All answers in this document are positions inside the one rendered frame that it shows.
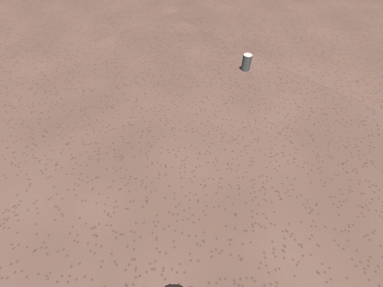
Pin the can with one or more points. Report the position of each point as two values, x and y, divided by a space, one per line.
246 61

